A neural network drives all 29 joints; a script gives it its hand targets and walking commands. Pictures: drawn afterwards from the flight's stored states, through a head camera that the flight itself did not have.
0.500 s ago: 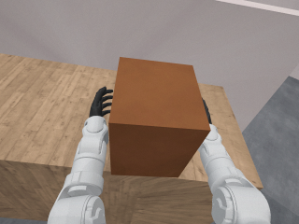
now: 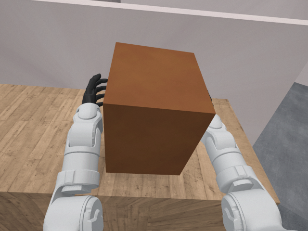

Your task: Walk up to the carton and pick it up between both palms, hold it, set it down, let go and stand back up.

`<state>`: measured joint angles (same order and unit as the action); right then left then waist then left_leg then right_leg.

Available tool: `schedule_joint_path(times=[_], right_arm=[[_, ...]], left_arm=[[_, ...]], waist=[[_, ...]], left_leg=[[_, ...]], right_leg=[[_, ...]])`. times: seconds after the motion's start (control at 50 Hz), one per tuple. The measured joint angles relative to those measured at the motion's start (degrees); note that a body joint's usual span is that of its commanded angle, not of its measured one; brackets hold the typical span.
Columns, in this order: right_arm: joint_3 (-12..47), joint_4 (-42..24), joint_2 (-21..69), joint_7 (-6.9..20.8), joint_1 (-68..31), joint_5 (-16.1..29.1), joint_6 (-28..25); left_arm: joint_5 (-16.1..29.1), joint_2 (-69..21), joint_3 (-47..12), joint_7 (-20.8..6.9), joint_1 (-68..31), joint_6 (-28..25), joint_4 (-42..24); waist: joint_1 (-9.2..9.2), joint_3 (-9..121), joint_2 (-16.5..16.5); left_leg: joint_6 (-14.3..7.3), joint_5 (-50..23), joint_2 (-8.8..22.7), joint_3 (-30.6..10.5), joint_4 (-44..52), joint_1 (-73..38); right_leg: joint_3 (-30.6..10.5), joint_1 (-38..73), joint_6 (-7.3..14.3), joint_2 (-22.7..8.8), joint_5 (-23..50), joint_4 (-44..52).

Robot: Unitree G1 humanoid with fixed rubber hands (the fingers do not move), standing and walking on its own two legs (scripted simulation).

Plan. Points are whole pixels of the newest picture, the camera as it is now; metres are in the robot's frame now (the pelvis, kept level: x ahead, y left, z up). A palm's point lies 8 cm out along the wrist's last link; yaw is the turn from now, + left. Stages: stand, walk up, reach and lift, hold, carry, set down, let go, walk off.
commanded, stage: reach and lift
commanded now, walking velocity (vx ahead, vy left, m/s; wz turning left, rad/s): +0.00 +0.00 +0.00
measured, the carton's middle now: (149, 112) +0.39 +0.00 +0.16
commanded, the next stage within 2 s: hold in 1.38 s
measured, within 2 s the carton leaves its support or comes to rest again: neither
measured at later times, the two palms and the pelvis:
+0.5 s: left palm (91, 106) +0.35 +0.14 +0.20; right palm (215, 119) +0.34 -0.15 +0.18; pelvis -0.03 +0.01 +0.00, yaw -1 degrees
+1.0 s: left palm (89, 91) +0.38 +0.15 +0.23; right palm (215, 97) +0.37 -0.15 +0.23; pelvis +0.00 +0.01 +0.00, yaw -1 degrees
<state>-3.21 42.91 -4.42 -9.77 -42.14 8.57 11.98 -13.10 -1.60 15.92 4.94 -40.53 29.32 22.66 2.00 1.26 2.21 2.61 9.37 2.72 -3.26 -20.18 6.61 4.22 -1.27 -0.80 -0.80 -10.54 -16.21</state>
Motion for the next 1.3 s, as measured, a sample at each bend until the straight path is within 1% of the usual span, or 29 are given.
schedule_joint_path(times=[0.04, 0.14, 0.2, 0.26, 0.3, 0.38, 0.52, 0.58, 0.64, 0.72, 0.8, 0.84, 0.9, 0.98, 1.06, 1.2, 1.3], right_arm=[[1.91, -2.83, -0.41, -0.54, 1.94, 1.78, 1.32], [5.32, -11.23, -0.98, -1.91, 7.29, 5.47, 3.9], [6.19, -15.68, -1.03, -2.47, 9.64, 6.6, 5.22], [6.0, -18.34, -1.06, -2.69, 10.25, 6.77, 6.86], [5.36, -18.84, -1.08, -2.72, 9.54, 6.45, 8.21], [3.59, -18.26, -1.04, -2.7, 6.66, 5.47, 10.95], [0.66, -15.34, -0.78, -2.24, 1.48, 3.89, 12.82], [-0.8, -12.14, -0.66, -1.55, -1.22, 2.82, 13.21], [-2.57, -7.6, -0.5, -0.88, -4.42, 1.53, 13.67], [-4.01, -2.04, -0.52, -0.48, -8.1, 0.66, 14.13], [-3.52, 0.95, -0.95, -0.82, -10.01, 1.19, 14.38], [-2.6, 1.06, -1.26, -1.23, -10.17, 2.46, 14.56], [-0.79, 0.06, -1.77, -2.55, -9.72, 4.93, 14.89], [1.31, -1.97, -2.52, -3.7, -8.61, 8.34, 15.57], [2.94, -4.81, -3.14, -4.77, -7.05, 10.64, 16.75], [3.88, -10.57, -3.87, -5.74, -4.69, 12.11, 19.42], [3.0, -12.13, -4.17, -5.86, -5.32, 11.85, 21.44]], left_arm=[[-0.07, -0.45, -0.57, -0.56, 2.33, 1.56, -3.24], [0.59, -1.67, -2.42, -0.29, 9.42, 5.07, -13.38], [1.19, -2.16, -3.36, 0.36, 12.07, 7.52, -18.99], [1.17, -2.16, -3.77, 0.38, 11.86, 10.06, -21.71], [0.82, -1.87, -3.75, 0.1, 10.34, 11.45, -21.52], [0.08, -1.04, -2.99, -0.84, 6.12, 13.05, -18.79], [0.94, 0.26, -1.45, -0.7, 0.29, 12.88, -13.38], [1.02, 0.87, -0.67, -0.6, -2.41, 12.23, -9.17], [0.63, 1.34, 0.57, -0.63, -5.26, 11.75, -4.11], [0.32, 2.19, 1.67, -0.82, -7.76, 11.25, 1.31], [0.79, 3.07, 1.54, -0.9, -8.29, 10.88, 3.9], [1.41, 3.48, 1.14, -0.91, -7.84, 10.77, 3.94], [2.17, 3.77, 0.5, -0.86, -6.63, 10.92, 2.73], [2.46, 3.61, 0.04, -0.8, -4.95, 12.18, -0.3], [2.35, 3.1, -0.31, -0.64, -3.56, 14.36, -3.92], [2.91, 2.32, -0.38, -0.15, -2.59, 17.6, -9.0], [2.97, 1.76, 0.45, 0.03, -3.74, 18.61, -9.47]], waist=[[0.64, -0.39, 0.11], [2.66, -1.22, 0.65], [3.59, -1.53, 1.0], [3.92, -2.34, 1.22], [3.93, -3.07, 1.24], [3.58, -4.09, 0.94], [2.39, -1.21, -0.53], [1.69, 0.8, -1.03], [1.25, 2.38, -1.18], [1.32, 3.75, -0.98], [1.72, 4.73, -0.61], [2.06, 5.07, -0.47], [2.53, 5.31, -0.38], [3.05, 5.1, -0.48], [3.3, 4.53, -0.93], [2.86, 3.99, -2.51], [1.94, 4.05, -3.5]], left_leg=[[-0.18, 0.6, -0.23, -0.11, -0.27, -1.12], [-0.44, 1.98, -0.63, -0.55, -1.63, -2.6], [-0.46, 2.45, -0.61, -0.73, -2.61, -2.38], [-0.51, 2.34, -0.46, -0.67, -3.1, -2.12], [-0.55, 1.96, -0.4, -0.57, -3.16, -1.9], [-0.72, 0.7, -0.39, -0.04, -2.75, -0.9], [-0.94, -1.28, -0.45, 1.13, -1.86, 2.89], [-0.98, -1.62, -0.47, 1.46, -1.6, 3.78], [-0.99, -1.72, -0.55, 1.51, -1.35, 3.92], [-0.9, -1.56, -0.59, 1.2, -1.18, 3.65], [-0.71, -1.12, -0.44, 0.81, -1.15, 3.4], [-0.62, -0.8, -0.34, 0.59, -1.27, 3.3], [-0.54, -0.13, -0.18, 0.29, -1.7, 3.05], [-0.54, 0.85, -0.14, -0.04, -2.53, 2.57], [-0.64, 1.59, -0.28, -0.29, -3.21, 2.05], [-0.89, 2.13, -0.47, -0.29, -3.92, 1.98], [-0.92, 1.99, -0.39, -0.06, -3.94, 2.15]], right_leg=[[0.09, 1.56, -0.25, -0.19, -0.21, 0.52], [0.28, 4.03, -0.69, -0.43, -0.81, 0.9], [0.26, 4.13, -0.75, -0.33, -0.97, 0.56], [0.03, 3.86, -0.74, -0.16, -0.69, 0.26], [-0.18, 3.5, -0.73, -0.08, -0.3, 0.07], [-0.89, 1.78, -0.76, -0.1, 0.66, -0.51], [-2.34, -3.52, -0.84, -0.23, 1.96, -1.72], [-2.76, -4.89, -0.83, -0.25, 2.04, -2.2], [-2.9, -5.35, -0.79, -0.3, 1.81, -2.59], [-2.7, -5.04, -0.67, -0.28, 1.43, -2.59], [-2.43, -4.34, -0.53, -0.05, 1.27, -1.83], [-2.26, -3.86, -0.49, 0.09, 1.24, -1.3], [-2.08, -2.96, -0.48, 0.32, 1.17, -0.5], [-1.91, -1.75, -0.56, 0.46, 0.85, 0.04], [-1.82, -0.73, -0.73, 0.42, 0.52, 0.25], [-2.13, -0.44, -0.99, 0.34, 0.33, 0.13], [-2.6, -0.89, -0.97, 0.45, 0.48, -0.14]])
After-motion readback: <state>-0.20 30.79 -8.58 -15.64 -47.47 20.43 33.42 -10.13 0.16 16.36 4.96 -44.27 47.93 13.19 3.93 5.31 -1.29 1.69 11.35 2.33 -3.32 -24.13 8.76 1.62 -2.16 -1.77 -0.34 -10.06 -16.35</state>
